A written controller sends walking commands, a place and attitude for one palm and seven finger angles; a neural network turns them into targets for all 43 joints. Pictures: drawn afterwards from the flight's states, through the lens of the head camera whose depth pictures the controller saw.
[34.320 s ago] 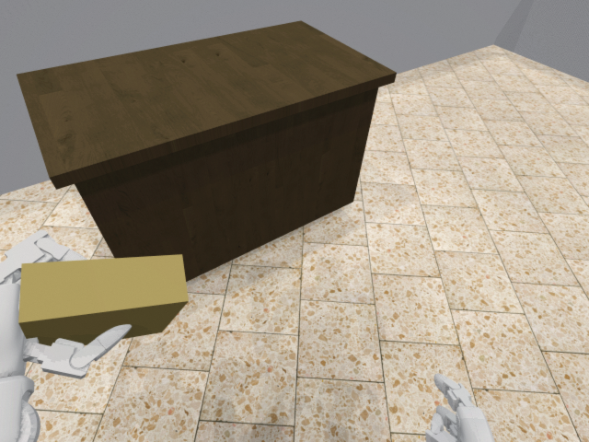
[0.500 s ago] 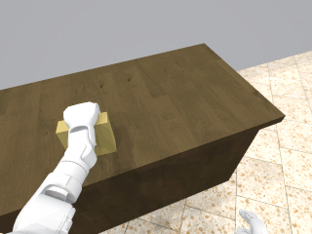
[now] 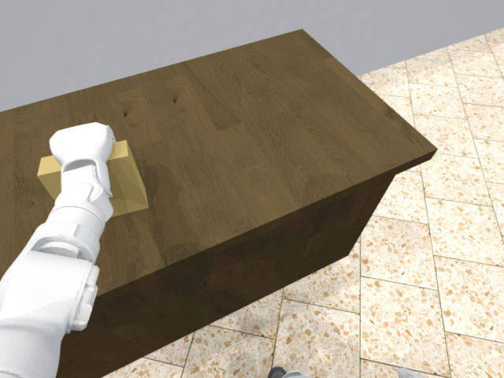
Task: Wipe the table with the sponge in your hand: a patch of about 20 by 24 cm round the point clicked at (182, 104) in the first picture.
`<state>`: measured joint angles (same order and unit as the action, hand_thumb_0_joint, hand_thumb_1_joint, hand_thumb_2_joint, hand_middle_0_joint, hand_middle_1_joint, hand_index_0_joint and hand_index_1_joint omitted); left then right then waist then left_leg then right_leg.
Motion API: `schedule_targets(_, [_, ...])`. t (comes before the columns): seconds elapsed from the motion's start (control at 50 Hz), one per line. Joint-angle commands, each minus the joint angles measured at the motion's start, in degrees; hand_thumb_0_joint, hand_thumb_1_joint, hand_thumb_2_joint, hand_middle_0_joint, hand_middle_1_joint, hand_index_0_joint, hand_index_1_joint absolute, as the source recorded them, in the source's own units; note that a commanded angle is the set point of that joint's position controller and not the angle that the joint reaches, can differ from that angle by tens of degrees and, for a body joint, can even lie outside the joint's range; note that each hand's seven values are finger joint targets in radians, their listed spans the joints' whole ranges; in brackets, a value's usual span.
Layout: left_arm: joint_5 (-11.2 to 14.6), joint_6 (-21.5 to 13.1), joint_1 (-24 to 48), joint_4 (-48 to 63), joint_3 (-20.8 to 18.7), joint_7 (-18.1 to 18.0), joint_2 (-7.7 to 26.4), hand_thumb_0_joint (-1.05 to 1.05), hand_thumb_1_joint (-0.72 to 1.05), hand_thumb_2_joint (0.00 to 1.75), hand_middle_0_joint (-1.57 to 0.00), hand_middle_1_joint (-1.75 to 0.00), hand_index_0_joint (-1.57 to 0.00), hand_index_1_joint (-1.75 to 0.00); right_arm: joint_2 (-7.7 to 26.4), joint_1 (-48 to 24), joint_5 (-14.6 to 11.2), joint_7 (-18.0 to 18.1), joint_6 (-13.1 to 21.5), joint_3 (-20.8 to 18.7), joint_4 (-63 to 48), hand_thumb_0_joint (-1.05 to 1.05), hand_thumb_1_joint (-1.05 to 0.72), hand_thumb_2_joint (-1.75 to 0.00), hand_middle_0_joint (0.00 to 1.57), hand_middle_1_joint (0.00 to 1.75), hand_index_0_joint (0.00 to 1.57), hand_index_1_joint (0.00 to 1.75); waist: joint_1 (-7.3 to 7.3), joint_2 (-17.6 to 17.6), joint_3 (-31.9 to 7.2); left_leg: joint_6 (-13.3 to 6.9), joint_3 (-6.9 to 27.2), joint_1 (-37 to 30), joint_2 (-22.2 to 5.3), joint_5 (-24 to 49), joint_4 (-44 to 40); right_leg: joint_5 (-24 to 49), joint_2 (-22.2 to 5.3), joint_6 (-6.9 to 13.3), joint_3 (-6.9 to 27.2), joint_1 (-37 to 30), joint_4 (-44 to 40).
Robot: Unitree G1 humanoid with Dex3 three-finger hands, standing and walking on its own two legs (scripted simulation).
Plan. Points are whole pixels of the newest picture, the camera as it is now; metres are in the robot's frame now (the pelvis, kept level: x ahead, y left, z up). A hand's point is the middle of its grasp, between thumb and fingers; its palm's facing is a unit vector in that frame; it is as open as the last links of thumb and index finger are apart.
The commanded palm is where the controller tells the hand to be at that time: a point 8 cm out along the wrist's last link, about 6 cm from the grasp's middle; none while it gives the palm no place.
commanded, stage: wipe forward along the middle lane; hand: left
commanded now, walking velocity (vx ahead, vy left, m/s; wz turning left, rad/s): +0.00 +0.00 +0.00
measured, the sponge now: (103, 193) +0.44 +0.27 +0.01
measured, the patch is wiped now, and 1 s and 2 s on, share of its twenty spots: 1.00 1.00 1.00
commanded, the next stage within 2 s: slide back across to the first lane in 0.46 s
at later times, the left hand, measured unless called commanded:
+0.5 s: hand (83, 148) +0.50 +0.30 +0.06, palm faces -0.11 +0.01 -0.99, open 9.2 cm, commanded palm +0.50 +0.30 +0.09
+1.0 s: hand (69, 143) +0.52 +0.33 +0.06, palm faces -0.08 -0.02 -1.00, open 9.2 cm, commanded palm +0.49 +0.34 +0.10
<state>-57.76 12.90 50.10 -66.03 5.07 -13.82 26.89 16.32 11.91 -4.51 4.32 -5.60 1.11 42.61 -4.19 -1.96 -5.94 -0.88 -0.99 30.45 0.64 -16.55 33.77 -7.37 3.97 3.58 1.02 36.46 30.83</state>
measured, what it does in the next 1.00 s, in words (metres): shifts its weight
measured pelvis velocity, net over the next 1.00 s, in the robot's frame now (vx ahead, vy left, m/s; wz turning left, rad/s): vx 0.05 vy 0.05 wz -0.02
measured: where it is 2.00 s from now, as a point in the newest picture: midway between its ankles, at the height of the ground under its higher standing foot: outside the picture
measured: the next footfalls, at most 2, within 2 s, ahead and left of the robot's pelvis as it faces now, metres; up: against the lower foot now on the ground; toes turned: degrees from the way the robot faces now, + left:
none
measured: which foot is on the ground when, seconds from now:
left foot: down 0.00-1.00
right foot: down 0.00-1.00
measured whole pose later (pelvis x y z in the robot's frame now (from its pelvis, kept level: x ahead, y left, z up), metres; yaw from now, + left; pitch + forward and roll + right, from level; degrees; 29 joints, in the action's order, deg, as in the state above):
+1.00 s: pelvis +0.05 +0.05 +0.00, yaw -1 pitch +16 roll -2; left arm -60.9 9.7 51.8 -66.6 0.5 -13.1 30.7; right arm 15.1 17.7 -3.7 1.4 -9.0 0.3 42.1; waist -5.2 -1.8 -8.3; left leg -3.7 -2.0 30.6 1.8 -20.7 34.9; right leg -10.8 3.0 0.3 2.3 35.9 30.4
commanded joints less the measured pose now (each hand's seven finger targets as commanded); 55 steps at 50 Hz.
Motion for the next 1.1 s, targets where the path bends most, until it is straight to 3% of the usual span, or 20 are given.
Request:
schedule_targets(0.0, [-2.02, 0.52, 18.83, 2.61, -2.80, -2.54, 18.10, 0.00, 0.10, 1.30, -1.20, -1.60, -1.20, -1.60, 7.78, 0.82, 0.17, 0.23, 2.30, -2.52, -5.52, 0.00, -0.90, -0.90, 0.20, 0.30, 0.20, 0.30, -0.83, 7.41, -16.98, -2.06, -0.23, 7.69, 1.00, -4.29, -3.44, -9.20, -4.18, -2.12, 7.59, -21.66, -5.90])
schedule_targets(0.04, [-2.29, 0.30, 19.55, 1.73, -1.82, -2.31, 17.29, 0.00, 0.10, 1.30, -1.20, -1.60, -1.20, -1.60, 7.88, 1.50, 0.18, 0.04, 2.39, -2.56, -5.31, 0.00, -0.90, -0.90, 0.20, 0.30, 0.20, 0.30, -1.34, 6.63, -16.61, -2.00, -0.20, 7.76, 0.90, -4.07, -3.35, -7.94, -4.08, -2.09, 7.12, -20.70, -5.52])
schedule_targets(0.1, [-2.85, -0.06, 18.06, 1.41, -3.06, -2.00, 18.37, 0.00, 0.10, 1.30, -1.20, -1.60, -1.20, -1.60, 8.03, 3.05, 0.34, -0.38, 2.10, -2.82, -5.18, 0.00, -0.90, -0.90, 0.20, 0.30, 0.20, 0.30, -0.53, 4.86, -19.57, -1.98, -0.32, 7.17, 0.90, -0.12, -2.61, -0.92, -3.59, -1.83, 6.28, -22.06, -3.53])
schedule_targets(0.14, [-2.88, -0.31, 19.01, 1.23, -1.76, -1.76, 16.82, 0.00, 0.10, 1.30, -1.20, -1.60, -1.20, -1.60, 8.03, 3.55, 0.36, -0.56, 1.92, -2.99, -5.03, 0.00, -0.90, -0.90, 0.20, 0.30, 0.20, 0.30, -1.43, 5.11, -18.74, -1.95, -0.44, 6.91, 0.78, -0.12, -2.46, -0.09, -3.56, -1.98, 6.07, -21.16, -3.78])
schedule_targets(0.16, [-3.05, -0.49, 19.38, 1.26, -3.06, -1.70, 18.39, 0.00, 0.10, 1.30, -1.20, -1.60, -1.20, -1.60, 8.22, 3.68, 0.40, -0.69, 1.75, -3.00, -4.91, 0.00, -0.90, -0.90, 0.20, 0.30, 0.20, 0.30, -1.17, 4.73, -18.94, -1.92, -0.15, 7.06, 0.78, 0.51, -2.39, 0.64, -3.29, -1.73, 5.71, -21.07, -3.42])
schedule_targets(0.34, [-4.35, 0.04, 24.46, -1.80, -2.77, -2.18, 19.99, 0.00, 0.10, 1.30, -1.20, -1.60, -1.20, -1.60, 8.80, 6.06, 0.56, -0.74, 1.40, -2.93, -4.28, 0.00, -0.90, -0.90, 0.20, 0.30, 0.20, 0.30, -2.84, 4.71, -17.54, -2.04, 0.28, 7.00, 0.46, 0.86, -1.78, -0.30, -2.71, -1.78, 3.48, -16.33, -2.20])
schedule_targets(0.36, [-4.52, 0.08, 25.77, -1.47, -2.95, -2.15, 20.01, 0.00, 0.10, 1.30, -1.20, -1.60, -1.20, -1.60, 8.88, 6.24, 0.74, -0.82, 1.36, -3.02, -4.06, 0.00, -0.90, -0.90, 0.20, 0.30, 0.20, 0.30, -2.81, 3.04, -18.37, -1.97, 0.43, 6.07, 0.33, 2.15, -1.86, 0.93, -2.55, -1.45, 3.10, -15.82, -1.81])
schedule_targets(0.46, [-5.08, 0.96, 30.35, -3.22, -1.11, -1.52, 18.02, 0.00, 0.10, 1.30, -1.20, -1.60, -1.20, -1.60, 8.95, 7.55, 0.91, -0.98, 1.24, -3.09, -3.62, 0.00, -0.90, -0.90, 0.20, 0.30, 0.20, 0.30, -4.37, 1.10, -18.21, -1.83, 1.33, 3.83, -0.35, 3.27, -1.42, -0.05, -2.00, -1.16, 1.44, -11.33, -1.01])
schedule_targets(0.5, [-5.38, 1.15, 31.52, -4.47, -1.28, -1.34, 19.13, 0.00, 0.10, 1.30, -1.20, -1.60, -1.20, -1.60, 9.03, 8.44, 0.88, -0.94, 1.19, -2.90, -3.57, 0.00, -0.90, -0.90, 0.20, 0.30, 0.20, 0.30, -4.55, 1.21, -18.86, -1.83, 1.60, 4.14, -0.35, 3.29, -1.03, -0.58, -1.87, -1.18, 1.05, -10.72, -0.36])
schedule_targets(0.54, [-5.44, 1.03, 32.77, -5.02, -0.37, -1.08, 17.66, 0.00, 0.10, 1.30, -1.20, -1.60, -1.20, -1.60, 8.99, 9.18, 1.07, -0.85, 1.32, -2.99, -3.42, 0.00, -0.90, -0.90, 0.20, 0.30, 0.20, 0.30, -5.35, 1.90, -19.07, -1.89, 1.89, 4.00, -0.50, 3.86, -0.63, -0.18, -1.71, -1.16, 0.78, -9.80, -0.03])
schedule_targets(0.6, [-5.46, 0.06, 31.59, -2.74, -2.83, -0.54, 20.01, 0.00, 0.10, 1.30, -1.20, -1.60, -1.20, -1.60, 8.89, 9.97, 1.41, -1.15, 0.87, -3.29, -3.76, 0.00, -0.90, -0.90, 0.20, 0.30, 0.20, 0.30, -3.45, -0.59, -23.61, -1.73, 1.83, 1.61, -0.47, 8.15, 0.09, 3.29, -1.47, -0.76, 0.73, -11.72, 1.08])
schedule_targets(0.66, [-5.09, -0.48, 28.13, -1.56, -4.55, 0.11, 21.46, 0.00, 0.10, 1.30, -1.20, -1.60, -1.20, -1.60, 8.85, 9.96, 1.47, -1.35, 0.13, -3.33, -4.27, 0.00, -0.90, -0.90, 0.20, 0.30, 0.20, 0.30, -1.91, 0.41, -25.51, -1.53, 1.80, 1.04, -0.39, 11.63, 0.08, 7.24, -1.40, -0.52, 0.72, -14.87, 1.37])
schedule_targets(0.78, [-5.70, -1.23, 24.98, 2.57, -5.84, 0.19, 23.33, 0.00, 0.10, 1.30, -1.20, -1.60, -1.20, -1.60, 8.92, 9.96, 1.16, -1.74, -0.98, -3.79, -4.61, 0.00, -0.90, -0.90, 0.20, 0.30, 0.20, 0.30, -0.27, -0.38, -23.86, -1.01, 2.42, -2.26, -0.73, 15.81, -1.24, 9.16, -1.32, -0.17, 0.61, -16.24, 0.67])
schedule_targets(0.84, [-5.39, -1.17, 19.65, 2.67, -5.13, -0.03, 20.71, 0.00, 0.10, 1.30, -1.20, -1.60, -1.20, -1.60, 8.73, 9.41, 1.17, -2.23, -1.39, -4.11, -4.66, 0.00, -0.90, -0.90, 0.20, 0.30, 0.20, 0.30, 0.65, 0.01, -21.86, -0.74, 2.25, -3.29, -0.72, 17.68, -1.87, 10.44, -1.20, 0.10, 0.22, -16.74, 0.12])
schedule_targets(0.86, [-5.19, -1.47, 18.87, 3.84, -7.10, -0.04, 22.75, 0.00, 0.10, 1.30, -1.20, -1.60, -1.20, -1.60, 8.95, 8.91, 1.28, -2.36, -1.63, -4.04, -4.81, 0.00, -0.90, -0.90, 0.20, 0.30, 0.20, 0.30, 1.76, -0.34, -23.14, -0.55, 2.40, -3.79, -0.67, 20.02, -2.00, 12.51, -1.33, 0.40, 0.49, -18.51, 0.32])
schedule_targets(0.9, [-5.20, -1.28, 16.63, 3.64, -6.24, -0.22, 21.48, 0.00, 0.10, 1.30, -1.20, -1.60, -1.20, -1.60, 8.78, 8.68, 1.09, -2.64, -2.05, -4.20, -4.87, 0.00, -0.90, -0.90, 0.20, 0.30, 0.20, 0.30, 1.87, -0.48, -21.31, -0.29, 2.42, -4.31, -0.52, 20.72, -2.19, 12.83, -1.27, 0.42, 0.30, -18.40, 0.12])
schedule_targets(0.92, [-5.11, -1.12, 17.21, 3.88, -4.84, -0.28, 19.77, 0.00, 0.10, 1.30, -1.20, -1.60, -1.20, -1.60, 8.76, 8.29, 1.04, -2.66, -2.15, -4.21, -4.92, 0.00, -0.90, -0.90, 0.20, 0.30, 0.20, 0.30, 0.99, 0.55, -19.78, -0.30, 2.55, -4.34, -0.70, 19.70, -2.72, 11.89, -1.23, 0.29, 0.08, -17.82, -0.35])
schedule_targets(0.96, [-5.15, -1.00, 18.13, 4.56, -6.08, -0.42, 21.68, 0.00, 0.10, 1.30, -1.20, -1.60, -1.20, -1.60, 9.12, 7.40, 0.90, -2.58, -2.31, -4.21, -4.70, 0.00, -0.90, -0.90, 0.20, 0.30, 0.20, 0.30, 1.24, 0.59, -18.49, -0.40, 2.78, -4.57, -0.69, 19.96, -3.29, 11.97, -1.44, 0.54, 0.34, -18.10, -0.85])
schedule_targets(1.06, [-4.60, -1.39, 12.95, 6.07, -7.91, 0.03, 22.91, 0.00, 0.10, 1.30, -1.20, -1.60, -1.20, -1.60, 8.96, 6.07, 1.03, -2.84, -3.00, -4.24, -5.17, 0.00, -0.90, -0.90, 0.20, 0.30, 0.20, 0.30, 3.15, 0.50, -21.33, -0.13, 2.23, -6.11, -0.19, 24.69, -3.60, 18.05, -1.83, 0.74, 0.93, -23.24, -0.75])
schedule_targets(1.08, [-4.55, -1.62, 12.70, 6.24, -7.79, 0.23, 23.36, 0.00, 0.10, 1.30, -1.20, -1.60, -1.20, -1.60, 9.04, 6.14, 1.00, -2.84, -3.06, -4.12, -5.17, 0.00, -0.90, -0.90, 0.20, 0.30, 0.20, 0.30, 2.91, 0.87, -21.29, -0.22, 2.19, -6.14, -0.14, 24.88, -3.53, 18.76, -1.86, 0.59, 1.02, -23.92, -0.73])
